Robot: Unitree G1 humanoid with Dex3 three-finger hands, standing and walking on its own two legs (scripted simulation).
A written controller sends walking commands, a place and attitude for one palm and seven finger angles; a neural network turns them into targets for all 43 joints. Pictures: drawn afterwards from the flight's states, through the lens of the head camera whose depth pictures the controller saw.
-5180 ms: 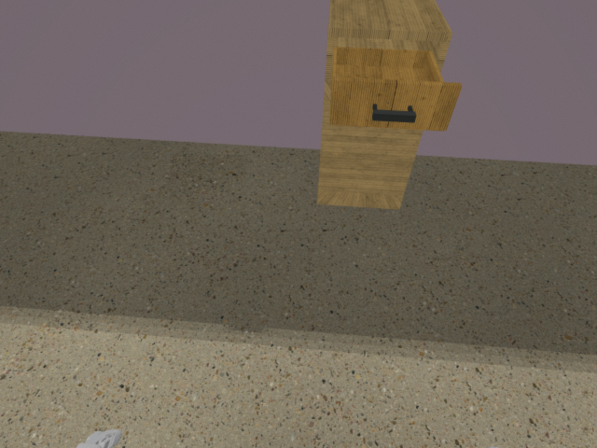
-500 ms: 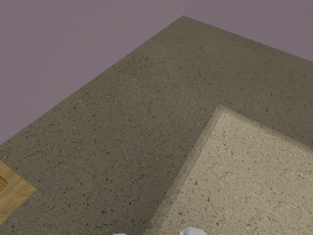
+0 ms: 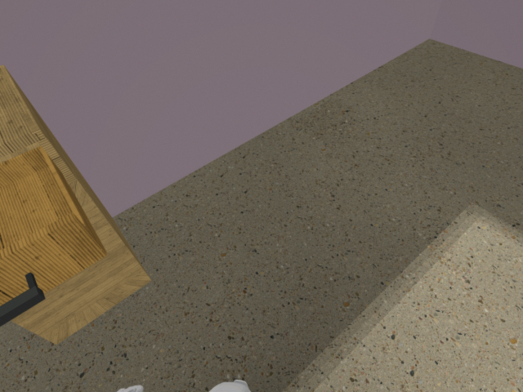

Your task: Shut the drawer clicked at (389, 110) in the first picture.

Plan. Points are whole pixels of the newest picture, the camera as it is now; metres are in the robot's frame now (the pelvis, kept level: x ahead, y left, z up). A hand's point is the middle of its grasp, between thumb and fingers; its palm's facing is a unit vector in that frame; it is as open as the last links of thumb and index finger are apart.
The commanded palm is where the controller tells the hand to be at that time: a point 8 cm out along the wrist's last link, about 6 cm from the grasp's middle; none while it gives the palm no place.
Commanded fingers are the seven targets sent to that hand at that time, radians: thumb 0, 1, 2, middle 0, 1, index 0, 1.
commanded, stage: turn to face it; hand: left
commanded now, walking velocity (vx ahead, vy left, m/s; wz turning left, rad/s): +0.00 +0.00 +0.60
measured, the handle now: (4, 303) +0.27 +0.49 -0.06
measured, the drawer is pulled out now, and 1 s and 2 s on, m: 0.30 0.30 0.30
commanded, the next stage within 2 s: take the last steps up to it in 1.08 s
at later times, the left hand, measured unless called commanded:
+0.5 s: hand out of the picture -0.08 +0.25 -0.19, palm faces +0.38 -0.89 -0.24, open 7.4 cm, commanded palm none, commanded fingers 0.00 0.90 0.90 -0.20 -0.30 -0.20 -0.30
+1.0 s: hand out of the picture -0.01 +0.26 -0.14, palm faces +0.52 -0.81 -0.28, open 7.4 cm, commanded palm none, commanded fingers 0.00 0.90 0.90 -0.20 -0.30 -0.20 -0.30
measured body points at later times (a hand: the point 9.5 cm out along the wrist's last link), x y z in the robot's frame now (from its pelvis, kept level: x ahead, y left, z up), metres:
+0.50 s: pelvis -0.02 +0.04 -0.01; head +0.00 +0.09 +0.44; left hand -0.10 +0.30 -0.17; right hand +0.19 -0.16 -0.12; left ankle -0.06 +0.13 -0.73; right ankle -0.01 -0.11 -0.69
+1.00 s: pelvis -0.03 +0.02 +0.00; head +0.00 +0.01 +0.45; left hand -0.04 +0.30 -0.12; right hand +0.11 -0.19 -0.16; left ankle -0.06 +0.13 -0.73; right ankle +0.03 -0.08 -0.74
